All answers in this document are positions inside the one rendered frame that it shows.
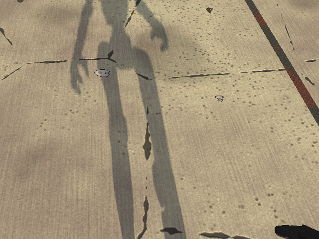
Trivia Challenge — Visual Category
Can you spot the robot right hand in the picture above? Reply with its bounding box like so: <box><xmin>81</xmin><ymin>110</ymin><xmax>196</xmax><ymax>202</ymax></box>
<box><xmin>274</xmin><ymin>224</ymin><xmax>319</xmax><ymax>239</ymax></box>

